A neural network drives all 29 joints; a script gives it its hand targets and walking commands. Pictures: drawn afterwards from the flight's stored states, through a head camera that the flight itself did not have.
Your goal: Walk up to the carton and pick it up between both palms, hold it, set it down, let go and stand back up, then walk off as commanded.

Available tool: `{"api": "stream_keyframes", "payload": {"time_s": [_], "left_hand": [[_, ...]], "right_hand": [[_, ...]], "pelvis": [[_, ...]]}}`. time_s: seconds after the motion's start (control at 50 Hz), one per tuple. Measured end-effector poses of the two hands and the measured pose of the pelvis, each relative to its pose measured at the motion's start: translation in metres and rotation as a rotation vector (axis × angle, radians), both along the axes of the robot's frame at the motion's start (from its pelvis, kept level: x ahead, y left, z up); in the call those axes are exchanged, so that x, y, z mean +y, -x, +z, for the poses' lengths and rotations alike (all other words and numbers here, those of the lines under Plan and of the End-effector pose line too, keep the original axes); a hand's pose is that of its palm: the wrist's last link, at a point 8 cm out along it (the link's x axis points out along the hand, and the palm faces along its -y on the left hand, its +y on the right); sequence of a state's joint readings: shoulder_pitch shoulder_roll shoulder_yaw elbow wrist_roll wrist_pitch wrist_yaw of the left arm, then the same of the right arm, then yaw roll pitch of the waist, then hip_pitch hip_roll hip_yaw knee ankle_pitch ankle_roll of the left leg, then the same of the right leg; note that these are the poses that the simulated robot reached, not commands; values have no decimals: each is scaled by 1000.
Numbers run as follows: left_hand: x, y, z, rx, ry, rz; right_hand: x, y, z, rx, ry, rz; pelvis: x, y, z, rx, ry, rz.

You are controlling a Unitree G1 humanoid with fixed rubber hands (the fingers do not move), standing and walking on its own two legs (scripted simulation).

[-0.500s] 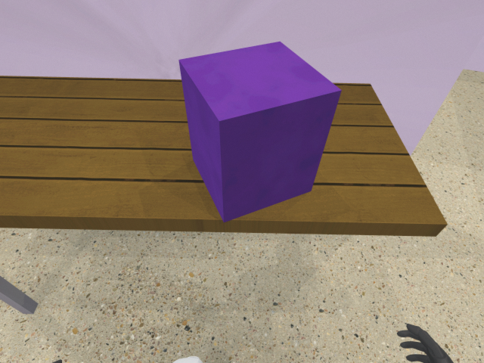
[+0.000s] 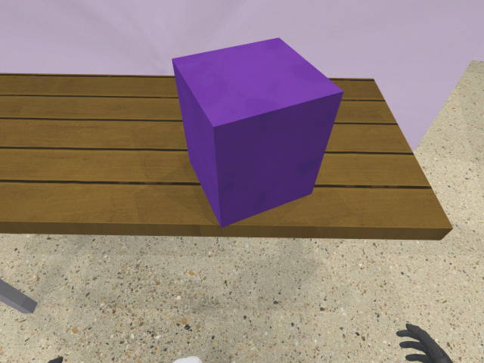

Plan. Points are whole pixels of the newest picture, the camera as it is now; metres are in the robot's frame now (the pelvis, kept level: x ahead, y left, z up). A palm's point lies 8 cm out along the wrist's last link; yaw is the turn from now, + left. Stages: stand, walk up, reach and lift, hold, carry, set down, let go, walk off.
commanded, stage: walk up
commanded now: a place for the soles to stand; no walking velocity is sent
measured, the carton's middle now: (249, 133) +0.50 -0.01 +0.10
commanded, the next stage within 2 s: reach and lift in 0.38 s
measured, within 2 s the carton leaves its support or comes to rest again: neither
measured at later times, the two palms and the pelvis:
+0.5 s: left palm out of the picture +0.09 +0.32 -0.08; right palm out of the picture +0.14 -0.31 -0.08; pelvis -0.01 +0.00 +0.00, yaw +0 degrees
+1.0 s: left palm (87, 358) +0.15 +0.23 -0.02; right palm (462, 356) +0.15 -0.33 -0.04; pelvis -0.02 -0.04 +0.02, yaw -1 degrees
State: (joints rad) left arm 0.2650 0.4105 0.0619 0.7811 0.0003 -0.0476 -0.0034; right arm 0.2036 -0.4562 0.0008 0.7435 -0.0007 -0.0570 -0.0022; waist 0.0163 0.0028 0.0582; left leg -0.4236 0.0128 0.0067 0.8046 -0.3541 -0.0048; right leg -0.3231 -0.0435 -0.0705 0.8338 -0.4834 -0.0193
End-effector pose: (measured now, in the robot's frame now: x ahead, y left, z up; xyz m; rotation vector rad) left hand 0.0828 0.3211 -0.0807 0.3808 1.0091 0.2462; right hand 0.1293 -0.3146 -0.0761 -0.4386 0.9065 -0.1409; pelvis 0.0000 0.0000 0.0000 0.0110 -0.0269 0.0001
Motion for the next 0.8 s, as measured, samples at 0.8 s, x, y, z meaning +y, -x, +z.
{"api": "stream_keyframes", "payload": {"time_s": [0.8], "left_hand": [[-64, -97, 40, -163, 70, 8]], "right_hand": [[0, -27, 12, -141, -110, 81]], "pelvis": [[-13, 8, 8, 5, -12, -4]]}}
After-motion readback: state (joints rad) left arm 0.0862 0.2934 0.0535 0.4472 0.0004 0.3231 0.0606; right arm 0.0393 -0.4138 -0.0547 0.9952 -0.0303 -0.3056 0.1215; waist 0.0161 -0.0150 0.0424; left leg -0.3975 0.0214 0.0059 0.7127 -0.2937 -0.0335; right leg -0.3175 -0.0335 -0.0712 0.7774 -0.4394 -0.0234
